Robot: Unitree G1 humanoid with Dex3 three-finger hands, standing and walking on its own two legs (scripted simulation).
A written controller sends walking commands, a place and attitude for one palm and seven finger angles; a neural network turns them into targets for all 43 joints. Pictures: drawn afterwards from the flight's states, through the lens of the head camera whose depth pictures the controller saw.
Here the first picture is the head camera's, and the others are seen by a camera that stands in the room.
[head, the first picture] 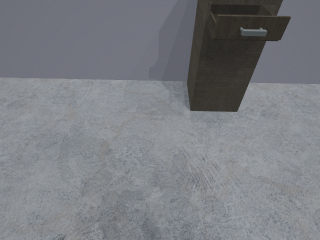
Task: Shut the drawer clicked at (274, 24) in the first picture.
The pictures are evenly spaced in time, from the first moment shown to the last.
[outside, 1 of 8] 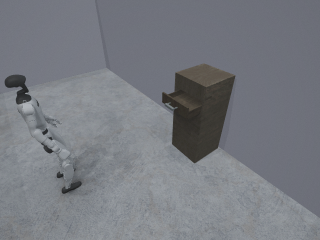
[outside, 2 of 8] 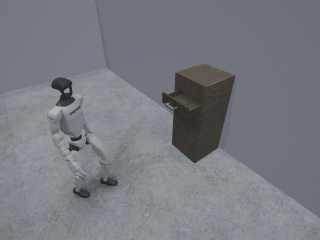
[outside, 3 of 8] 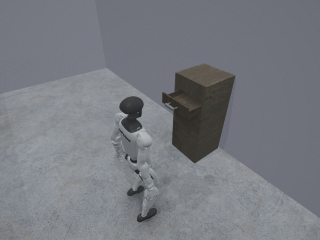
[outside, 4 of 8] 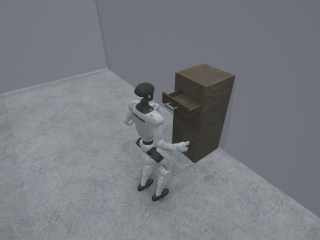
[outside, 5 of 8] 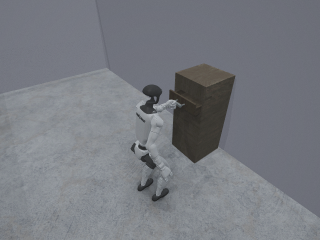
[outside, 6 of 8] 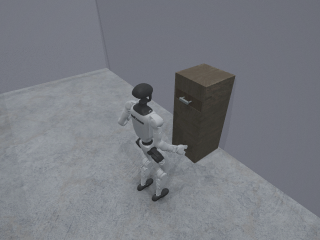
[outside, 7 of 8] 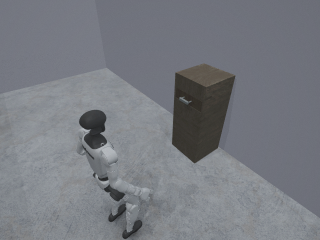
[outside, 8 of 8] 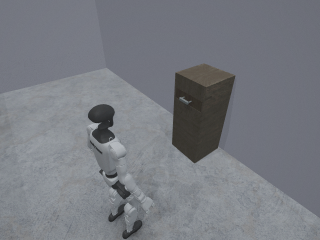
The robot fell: no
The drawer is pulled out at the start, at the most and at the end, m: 0.20 0.20 0.00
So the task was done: yes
